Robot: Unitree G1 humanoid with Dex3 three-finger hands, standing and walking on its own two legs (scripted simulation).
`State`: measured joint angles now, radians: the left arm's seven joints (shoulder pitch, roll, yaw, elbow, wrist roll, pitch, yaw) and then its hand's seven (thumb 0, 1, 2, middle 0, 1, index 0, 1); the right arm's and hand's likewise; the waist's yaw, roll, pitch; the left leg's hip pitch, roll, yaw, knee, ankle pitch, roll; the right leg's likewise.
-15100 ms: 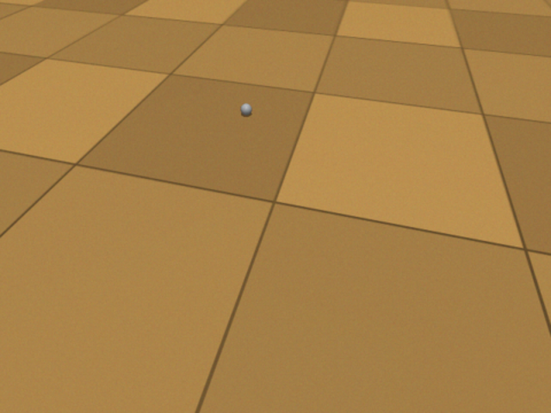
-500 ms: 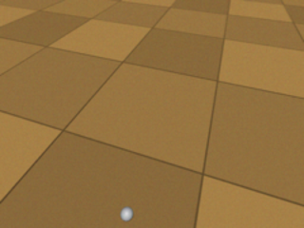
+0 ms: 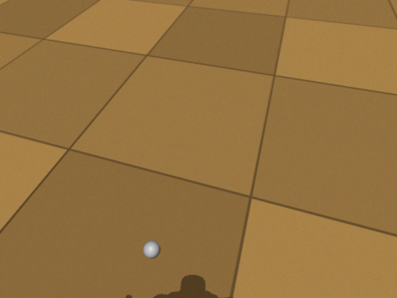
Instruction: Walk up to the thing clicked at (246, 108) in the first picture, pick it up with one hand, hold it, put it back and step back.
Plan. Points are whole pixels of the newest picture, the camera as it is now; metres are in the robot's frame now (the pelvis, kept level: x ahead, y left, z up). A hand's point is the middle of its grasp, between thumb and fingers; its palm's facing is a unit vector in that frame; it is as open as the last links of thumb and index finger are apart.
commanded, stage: walk up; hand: left
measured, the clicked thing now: (151, 249) +0.42 +0.27 -0.71
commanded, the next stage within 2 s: stand in 1.34 s
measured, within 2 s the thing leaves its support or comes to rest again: neither
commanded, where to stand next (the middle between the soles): +0.04 +0.02 m, yaw +2 degrees
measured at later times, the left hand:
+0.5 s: hand out of the picture +0.08 +0.28 -0.12, palm faces +0.03 -0.92 -0.40, open 7.4 cm
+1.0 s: hand out of the picture +0.06 +0.26 -0.12, palm faces +0.04 -0.93 -0.36, open 7.4 cm
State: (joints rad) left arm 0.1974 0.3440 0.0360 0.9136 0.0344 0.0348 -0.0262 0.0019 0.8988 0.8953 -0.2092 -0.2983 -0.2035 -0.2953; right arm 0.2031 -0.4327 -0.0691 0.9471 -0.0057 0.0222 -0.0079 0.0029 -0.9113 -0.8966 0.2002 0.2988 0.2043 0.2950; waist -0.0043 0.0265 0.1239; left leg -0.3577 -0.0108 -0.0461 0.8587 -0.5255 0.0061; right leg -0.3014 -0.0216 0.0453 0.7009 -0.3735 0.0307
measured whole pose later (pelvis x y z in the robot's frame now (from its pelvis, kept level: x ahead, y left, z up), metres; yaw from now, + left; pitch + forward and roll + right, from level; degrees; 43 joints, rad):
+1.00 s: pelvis -0.01 -0.01 +0.03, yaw +3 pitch -3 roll +0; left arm 0.11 0.36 0.01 1.13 0.01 -0.02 0.00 0.00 0.90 0.90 -0.21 -0.30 -0.20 -0.30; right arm 0.10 -0.35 -0.03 1.10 -0.01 0.02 0.03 0.00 -0.91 -0.90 0.20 0.30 0.21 0.30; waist 0.01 0.02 0.06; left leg -0.12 -0.01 -0.05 0.37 -0.20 0.00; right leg -0.10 -0.04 0.00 0.35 -0.20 0.03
